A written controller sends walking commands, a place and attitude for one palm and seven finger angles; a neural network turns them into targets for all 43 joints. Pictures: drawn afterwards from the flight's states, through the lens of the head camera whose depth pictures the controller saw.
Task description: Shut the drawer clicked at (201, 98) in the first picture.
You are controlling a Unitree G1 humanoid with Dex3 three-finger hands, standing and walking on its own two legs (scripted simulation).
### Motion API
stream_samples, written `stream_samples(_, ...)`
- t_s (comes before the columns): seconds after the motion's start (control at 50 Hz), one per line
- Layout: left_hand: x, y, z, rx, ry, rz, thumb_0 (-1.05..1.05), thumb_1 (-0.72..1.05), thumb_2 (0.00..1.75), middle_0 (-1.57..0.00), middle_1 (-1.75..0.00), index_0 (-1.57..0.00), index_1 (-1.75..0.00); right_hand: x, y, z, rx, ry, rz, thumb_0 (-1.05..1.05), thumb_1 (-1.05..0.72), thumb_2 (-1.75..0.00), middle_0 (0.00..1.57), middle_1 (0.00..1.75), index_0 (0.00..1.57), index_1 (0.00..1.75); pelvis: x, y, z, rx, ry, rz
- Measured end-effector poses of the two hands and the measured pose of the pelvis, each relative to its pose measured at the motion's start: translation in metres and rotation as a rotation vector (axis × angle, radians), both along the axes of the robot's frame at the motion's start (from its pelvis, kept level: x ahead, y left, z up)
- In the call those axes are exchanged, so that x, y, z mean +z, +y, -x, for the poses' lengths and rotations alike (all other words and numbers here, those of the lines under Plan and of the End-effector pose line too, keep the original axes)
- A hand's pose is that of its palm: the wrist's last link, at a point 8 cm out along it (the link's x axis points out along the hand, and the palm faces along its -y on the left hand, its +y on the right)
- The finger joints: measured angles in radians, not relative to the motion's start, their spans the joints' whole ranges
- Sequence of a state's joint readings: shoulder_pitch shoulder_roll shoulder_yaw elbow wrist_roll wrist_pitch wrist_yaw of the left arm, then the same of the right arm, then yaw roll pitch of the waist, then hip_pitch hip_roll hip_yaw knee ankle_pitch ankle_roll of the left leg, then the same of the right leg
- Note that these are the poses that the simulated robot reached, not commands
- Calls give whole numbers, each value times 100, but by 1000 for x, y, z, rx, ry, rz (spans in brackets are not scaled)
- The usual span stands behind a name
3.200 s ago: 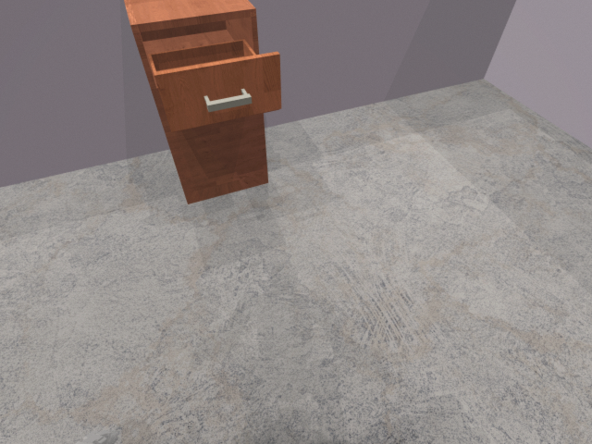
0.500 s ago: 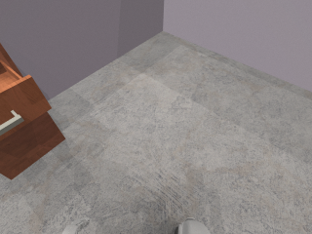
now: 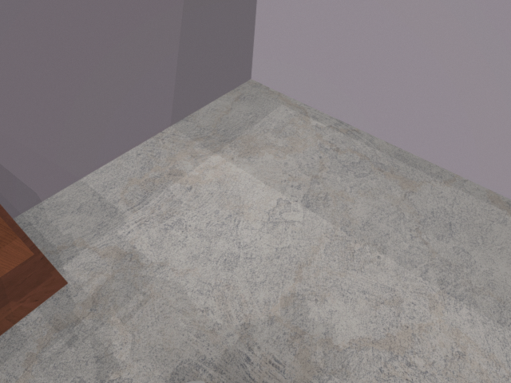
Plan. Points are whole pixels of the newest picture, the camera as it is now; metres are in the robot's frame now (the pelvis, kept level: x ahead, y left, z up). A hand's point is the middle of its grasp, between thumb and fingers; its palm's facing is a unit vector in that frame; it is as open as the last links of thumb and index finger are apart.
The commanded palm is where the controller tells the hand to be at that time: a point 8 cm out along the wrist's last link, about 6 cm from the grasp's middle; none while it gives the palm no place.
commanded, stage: turn to face it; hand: left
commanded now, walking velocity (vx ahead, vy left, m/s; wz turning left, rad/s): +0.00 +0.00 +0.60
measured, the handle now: out of the picture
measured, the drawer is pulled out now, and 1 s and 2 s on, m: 0.30 0.30 0.30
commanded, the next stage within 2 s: take the last steps up to it in 1.54 s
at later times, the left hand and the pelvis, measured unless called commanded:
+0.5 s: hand (158, 361) +0.18 +0.18 -0.14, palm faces +0.23 -0.94 -0.24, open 7.4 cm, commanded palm none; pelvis +0.08 -0.03 +0.00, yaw +14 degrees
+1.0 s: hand out of the picture -0.06 +0.18 -0.18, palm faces +0.59 -0.76 -0.28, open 7.4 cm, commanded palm none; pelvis +0.07 -0.02 +0.00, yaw +34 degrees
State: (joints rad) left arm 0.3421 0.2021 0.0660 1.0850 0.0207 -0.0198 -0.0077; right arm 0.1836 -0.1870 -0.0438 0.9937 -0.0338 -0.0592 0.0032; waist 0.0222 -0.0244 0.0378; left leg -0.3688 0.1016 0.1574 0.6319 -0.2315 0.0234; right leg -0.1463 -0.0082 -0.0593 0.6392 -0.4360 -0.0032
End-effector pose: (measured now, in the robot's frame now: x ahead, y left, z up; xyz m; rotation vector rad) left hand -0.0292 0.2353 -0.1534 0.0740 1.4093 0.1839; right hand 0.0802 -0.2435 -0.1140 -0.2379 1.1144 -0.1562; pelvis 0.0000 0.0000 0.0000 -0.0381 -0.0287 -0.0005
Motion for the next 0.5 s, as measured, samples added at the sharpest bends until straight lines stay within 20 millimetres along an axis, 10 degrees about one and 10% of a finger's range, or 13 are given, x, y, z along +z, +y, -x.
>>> stream_samples(0.26,23,8,-123,27,-143,-9,1,92,90,-19,-30,-20,-30,1,31,5,-14,249,-32,0,-93,-90,20,30,20,30,19,14,-56,95,33,-12)
stream_samples(0.5,48,-14,-185,81,-321,-139,1,91,89,-20,-30,-20,-30,-34,-13,-41,55,290,-92,0,-91,-90,20,30,20,30,5,-30,-82,244,32,-48)
